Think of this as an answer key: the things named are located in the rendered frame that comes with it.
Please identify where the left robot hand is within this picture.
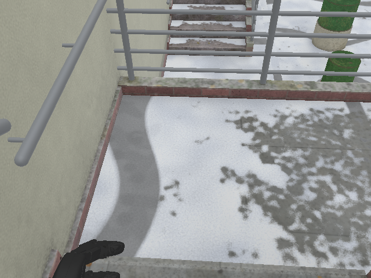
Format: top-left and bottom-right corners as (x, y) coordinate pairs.
(52, 239), (125, 278)

